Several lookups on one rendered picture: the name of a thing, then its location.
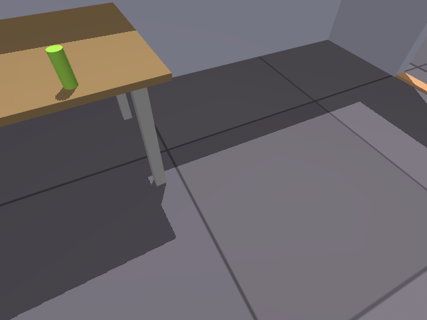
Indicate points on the can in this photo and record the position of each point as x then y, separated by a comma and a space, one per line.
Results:
62, 66

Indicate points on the table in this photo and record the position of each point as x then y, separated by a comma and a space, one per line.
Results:
107, 55

